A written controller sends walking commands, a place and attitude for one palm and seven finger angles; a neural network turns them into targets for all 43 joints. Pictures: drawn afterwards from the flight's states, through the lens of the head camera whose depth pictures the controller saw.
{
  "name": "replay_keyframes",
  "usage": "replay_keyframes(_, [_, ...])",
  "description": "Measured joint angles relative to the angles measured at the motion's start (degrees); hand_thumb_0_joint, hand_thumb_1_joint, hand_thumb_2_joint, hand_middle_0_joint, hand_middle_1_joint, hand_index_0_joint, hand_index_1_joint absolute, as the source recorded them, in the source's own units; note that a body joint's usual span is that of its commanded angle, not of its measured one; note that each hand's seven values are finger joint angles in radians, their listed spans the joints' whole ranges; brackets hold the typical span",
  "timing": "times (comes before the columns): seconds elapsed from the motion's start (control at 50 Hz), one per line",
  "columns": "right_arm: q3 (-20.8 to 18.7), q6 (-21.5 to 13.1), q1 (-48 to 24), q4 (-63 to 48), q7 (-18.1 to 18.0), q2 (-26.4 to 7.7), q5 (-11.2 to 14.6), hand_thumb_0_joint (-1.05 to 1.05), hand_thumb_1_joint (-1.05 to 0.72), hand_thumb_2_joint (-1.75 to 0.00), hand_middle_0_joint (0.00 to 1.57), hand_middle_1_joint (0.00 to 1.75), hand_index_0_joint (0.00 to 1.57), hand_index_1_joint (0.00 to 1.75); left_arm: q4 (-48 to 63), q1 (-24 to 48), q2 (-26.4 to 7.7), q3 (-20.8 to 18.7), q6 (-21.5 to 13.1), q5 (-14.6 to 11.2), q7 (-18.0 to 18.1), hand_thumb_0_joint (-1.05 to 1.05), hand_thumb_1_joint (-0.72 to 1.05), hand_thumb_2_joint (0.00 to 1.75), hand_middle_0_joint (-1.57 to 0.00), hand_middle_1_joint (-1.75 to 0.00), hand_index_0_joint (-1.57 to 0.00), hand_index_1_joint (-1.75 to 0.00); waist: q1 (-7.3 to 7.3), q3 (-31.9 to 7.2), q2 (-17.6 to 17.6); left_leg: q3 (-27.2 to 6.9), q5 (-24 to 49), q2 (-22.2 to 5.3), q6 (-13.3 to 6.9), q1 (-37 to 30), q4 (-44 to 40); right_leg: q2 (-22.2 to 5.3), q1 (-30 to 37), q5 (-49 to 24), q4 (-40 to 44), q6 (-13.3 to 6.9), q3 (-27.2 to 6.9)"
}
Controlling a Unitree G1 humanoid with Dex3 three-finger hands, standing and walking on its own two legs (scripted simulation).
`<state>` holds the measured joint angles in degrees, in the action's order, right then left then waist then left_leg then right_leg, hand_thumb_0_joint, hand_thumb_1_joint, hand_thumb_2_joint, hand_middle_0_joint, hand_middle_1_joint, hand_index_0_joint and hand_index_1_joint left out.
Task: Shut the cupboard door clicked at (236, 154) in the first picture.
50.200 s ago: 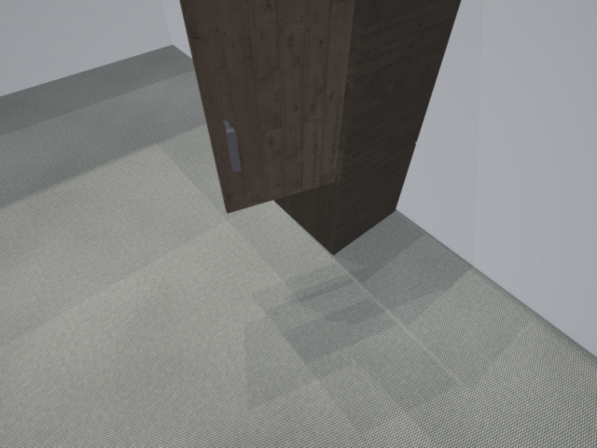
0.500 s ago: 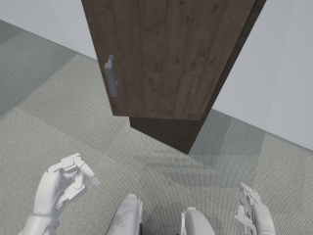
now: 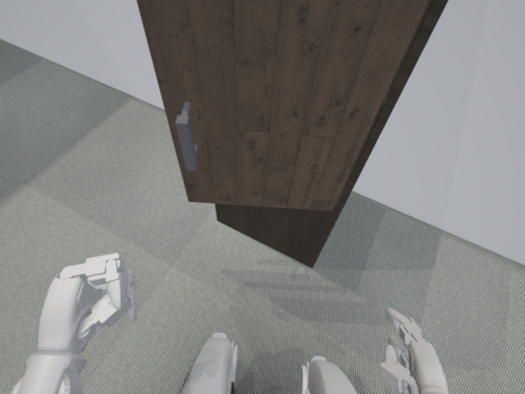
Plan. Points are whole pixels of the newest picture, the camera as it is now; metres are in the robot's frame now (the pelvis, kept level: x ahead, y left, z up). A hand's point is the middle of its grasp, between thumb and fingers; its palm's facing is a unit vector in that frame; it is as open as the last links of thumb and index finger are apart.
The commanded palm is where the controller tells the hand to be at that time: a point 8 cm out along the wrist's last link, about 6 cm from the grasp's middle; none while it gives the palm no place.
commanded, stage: raise the hand and make a fist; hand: left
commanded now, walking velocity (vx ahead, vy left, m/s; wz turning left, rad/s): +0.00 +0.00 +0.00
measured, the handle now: (189, 137) +0.53 +0.18 +0.03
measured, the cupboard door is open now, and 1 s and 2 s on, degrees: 25 25 25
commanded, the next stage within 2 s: bring the fist close to the handle in 0.36 s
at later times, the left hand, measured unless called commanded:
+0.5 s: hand (155, 308) +0.22 +0.16 +0.04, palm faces -0.01 -1.00 -0.02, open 3.1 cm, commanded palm +0.22 +0.22 +0.05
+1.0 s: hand (175, 232) +0.33 +0.16 +0.05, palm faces +0.03 -1.00 -0.03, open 3.1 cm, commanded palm +0.31 +0.20 +0.04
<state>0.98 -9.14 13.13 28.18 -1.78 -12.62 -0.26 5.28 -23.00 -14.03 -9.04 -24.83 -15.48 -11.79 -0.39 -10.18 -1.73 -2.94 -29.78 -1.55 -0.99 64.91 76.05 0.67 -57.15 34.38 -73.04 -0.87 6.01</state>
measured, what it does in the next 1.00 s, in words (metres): stands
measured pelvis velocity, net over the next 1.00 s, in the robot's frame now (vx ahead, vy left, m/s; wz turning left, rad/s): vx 0.01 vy -0.01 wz -0.01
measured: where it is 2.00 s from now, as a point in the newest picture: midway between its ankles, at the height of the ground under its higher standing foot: outside the picture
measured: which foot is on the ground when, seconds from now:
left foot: down 0.00-1.00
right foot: down 0.00-1.00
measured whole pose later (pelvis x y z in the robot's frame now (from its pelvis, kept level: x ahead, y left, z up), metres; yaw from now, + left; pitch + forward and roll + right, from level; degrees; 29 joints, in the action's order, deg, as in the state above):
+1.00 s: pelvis +0.01 -0.01 +0.00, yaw -1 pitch +20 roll -3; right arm 0.8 -5.9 14.5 31.5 -0.8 -13.4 -0.4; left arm -14.5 0.5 -12.0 -7.3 -23.2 -11.1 -5.8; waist 1.5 -10.7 -2.0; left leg -1.0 -29.4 -1.6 -0.8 64.8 73.8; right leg 0.6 -58.5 34.4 -72.6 -1.0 4.1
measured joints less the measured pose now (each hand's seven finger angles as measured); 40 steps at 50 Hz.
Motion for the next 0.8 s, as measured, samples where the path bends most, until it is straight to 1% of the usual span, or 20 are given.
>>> replay_keyframes(0.06, [-0.31, 0.59, 0.4, 0.41, 0.02, -0.46, 0.42, 0.01, -0.9, -0.9, 0.2, 0.3, 0.21, 0.3, -1.57, 0.31, 0.3, 0.11, 0.96, -0.08, -0.66, 0.02, 0.9, 0.9, -1.29, -1.49, -1.29, -1.5, 0.18, -0.31, -0.62, 0.21, 0.03, -0.02, 0.06, -0.16, -0.24, -0.01, -0.06, 0.07, -0.05, -0.07, -0.21])
replay_keyframes(0.12, [-0.43, 0.77, 0.79, 0.32, -0.29, -0.71, 0.78, 0.01, -0.9, -0.9, 0.2, 0.3, 0.21, 0.3, -3.6, 0.23, 0.53, 1.16, 2.89, 0.04, -1.7, 0.02, 0.9, 0.9, -1.29, -1.5, -1.29, -1.5, 0.41, -0.32, -0.79, 0.57, 0.18, -0.11, 0.17, -0.41, -0.68, 0.03, -0.18, 0.03, -0.05, -0.19, -0.58])
replay_keyframes(0.16, [-0.53, 0.61, 1.03, 0.2, -0.54, -0.72, 0.74, 0.01, -0.9, -0.9, 0.2, 0.3, 0.21, 0.3, -4.05, -0.07, 0.53, 1.65, 3.32, 0.11, -1.86, 0.02, 0.9, 0.9, -1.29, -1.5, -1.29, -1.5, 0.51, -0.34, -0.64, 0.77, 0.22, -0.23, 0.31, -0.47, -0.84, 0.11, -0.35, 0.04, -0.17, -0.34, -0.78])
replay_keyframes(0.2, [-0.7, 0.36, 1.16, 0.23, -0.71, -0.61, 0.59, 0.01, -0.9, -0.9, 0.2, 0.3, 0.21, 0.3, -3.76, -0.34, 0.59, 1.63, 2.41, -0.05, -1.44, 0.02, 0.9, 0.9, -1.3, -1.5, -1.29, -1.5, 0.51, -0.34, -0.34, 0.89, 0.16, -0.37, 0.5, -0.51, -0.81, 0.22, -0.51, 0.16, -0.45, -0.52, -0.92])
replay_keyframes(0.3, [-0.99, 0.19, 0.86, 0.73, -0.52, -0.6, 0.36, 0.01, -0.9, -0.9, 0.2, 0.3, 0.21, 0.3, -2.74, 0.32, 0.97, 0.38, -1.42, -0.51, 0.1, 0.02, 0.9, 0.9, -1.3, -1.5, -1.29, -1.5, 0.27, -0.66, -0.11, 0.52, -0.19, -0.48, 1.01, -0.1, -0.03, 0.36, -0.94, 0.75, -1.45, -1.0, -0.59])
replay_keyframes(0.34, [-0.98, 0.43, 0.57, 0.75, -0.34, -0.72, 0.51, 0.01, -0.9, -0.9, 0.2, 0.3, 0.21, 0.3, -3.2, 0.78, 1.2, 0.35, -1.49, -0.52, -0.1, 0.02, 0.9, 0.9, -1.3, -1.5, -1.29, -1.5, 0.19, -0.78, -0.31, 0.35, -0.28, -0.44, 1.11, 0.02, 0.18, 0.35, -1.01, 0.93, -1.69, -1.11, -0.42])
replay_keyframes(0.44, [-0.74, 1.05, 0.1, 0.18, -0.51, -0.63, 0.98, 0.01, -0.9, -0.9, 0.2, 0.3, 0.21, 0.3, -4.84, 0.47, 1.26, 1.86, 1.39, -0.08, -1.91, 0.02, 0.9, 0.9, -1.3, -1.5, -1.3, -1.5, 0.1, -0.81, -0.36, 0.57, -0.23, -0.46, 1.2, -0.49, -0.29, 0.34, -0.73, 0.98, -1.52, -1.16, -0.65])
replay_keyframes(0.48, [-0.7, 1.06, 0.09, -0.08, -0.67, -0.47, 0.92, 0.01, -0.9, -0.9, 0.2, 0.3, 0.21, 0.3, -4.77, -0.03, 1.2, 2.15, 1.8, 0.0, -2.06, 0.02, 0.9, 0.9, -1.3, -1.5, -1.3, -1.5, 0.1, -0.83, -0.2, 0.68, -0.23, -0.51, 1.23, -0.76, -0.53, 0.39, -0.55, 0.94, -1.34, -1.17, -0.76])
replay_keyframes(0.52, [-0.66, 0.88, 0.1, -0.18, -0.87, -0.42, 0.72, 0.01, -0.9, -0.9, 0.2, 0.3, 0.21, 0.3, -4.54, 0.07, 1.12, 1.95, 1.1, 0.03, -1.63, 0.02, 0.9, 0.9, -1.3, -1.5, -1.3, -1.5, 0.02, -0.82, -0.11, 0.62, -0.29, -0.54, 1.28, -0.8, -0.5, 0.43, -0.47, 0.98, -1.31, -1.21, -0.71])
replay_keyframes(0.56, [-0.55, 0.54, -0.05, 0.03, -0.99, -0.58, 0.46, 0.01, -0.9, -0.9, 0.2, 0.3, 0.21, 0.3, -4.99, 1.61, 0.87, 1.3, -0.43, 0.12, -0.93, 0.02, 0.89, 0.9, -1.3, -1.5, -1.3, -1.5, -0.12, -0.8, -0.1, 0.4, -0.42, -0.53, 1.32, -0.34, -0.06, 0.45, -0.79, 1.12, -1.61, -1.26, -0.5])
replay_keyframes(0.6, [-0.41, 0.21, -0.43, 0.56, -0.96, -0.89, 0.31, 0.01, -0.9, -0.9, 0.2, 0.3, 0.21, 0.3, -6.43, 4.61, 0.69, 0.52, -1.81, 0.07, -0.4, 0.02, 0.89, 0.9, -1.3, -1.5, -1.3, -1.5, -0.2, -0.72, -0.17, 0.09, -0.56, -0.47, 1.33, 0.58, 0.68, 0.42, -1.5, 1.31, -2.21, -1.3, -0.21])
replay_keyframes(0.64, [-0.29, 0.08, -0.88, 1.12, -0.87, -1.17, 0.33, 0.01, -0.9, -0.9, 0.2, 0.3, 0.21, 0.3, -8.17, 8.18, 0.67, 0.1, -2.04, -0.1, -0.38, 0.02, 0.89, 0.9, -1.3, -1.5, -1.3, -1.5, -0.16, -0.53, -0.27, -0.15, -0.69, -0.41, 1.28, 1.58, 1.46, 0.39, -2.32, 1.47, -2.84, -1.3, 0.03])
replay_keyframes(0.68, [-0.2, 0.19, -1.18, 1.54, -0.79, -1.31, 0.49, 0.01, -0.9, -0.9, 0.2, 0.3, 0.21, 0.3, -9.68, 11.29, 0.74, 0.43, -0.99, -0.1, -0.84, 0.02, 0.9, 0.9, -1.3, -1.5, -1.3, -1.5, 0.04, -0.36, -0.38, -0.2, -0.76, -0.36, 1.16, 2.28, 1.89, 0.35, -2.95, 1.51, -3.17, -1.22, 0.08])
replay_keyframes(0.74, [-0.1, 0.67, -1.04, 1.73, -0.71, -1.22, 0.72, 0.01, -0.9, -0.9, 0.2, 0.3, 0.21, 0.3, -10.97, 14.3, 0.88, 2.02, 2.2, 0.66, -1.4, 0.02, 0.9, 0.9, -1.3, -1.5, -1.3, -1.5, 0.57, -0.13, -0.5, 0.11, -0.65, -0.35, 0.92, 2.33, 1.51, 0.31, -3.08, 1.25, -2.75, -0.98, -0.23])
replay_keyframes(0.8, [-0.1, 1.31, -0.42, 1.74, -0.46, -0.89, 0.7, 0.01, -0.9, -0.9, 0.2, 0.3, 0.21, 0.3, -11.48, 15.79, 1.21, 3.39, 4.76, 1.83, -0.47, 0.02, 0.9, 0.9, -1.3, -1.5, -1.3, -1.5, 1.23, -0.1, -0.5, 0.8, -0.34, -0.37, 0.64, 1.42, 0.2, 0.27, -2.47, 0.73, -1.58, -0.67, -0.91])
